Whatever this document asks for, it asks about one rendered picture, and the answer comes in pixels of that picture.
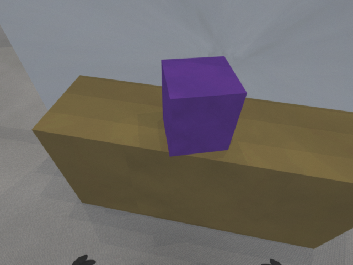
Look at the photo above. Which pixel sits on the pedestal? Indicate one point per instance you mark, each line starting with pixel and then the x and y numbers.
pixel 287 175

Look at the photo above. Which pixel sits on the carton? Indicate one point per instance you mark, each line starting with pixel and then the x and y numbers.
pixel 202 100

